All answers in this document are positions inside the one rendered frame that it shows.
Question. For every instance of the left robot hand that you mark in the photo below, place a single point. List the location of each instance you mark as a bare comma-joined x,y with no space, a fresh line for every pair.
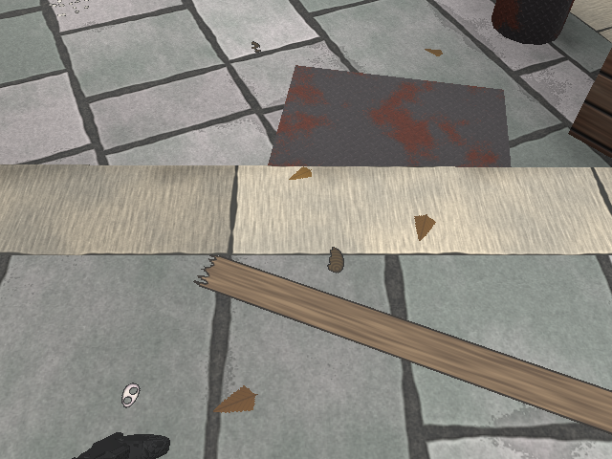
137,446

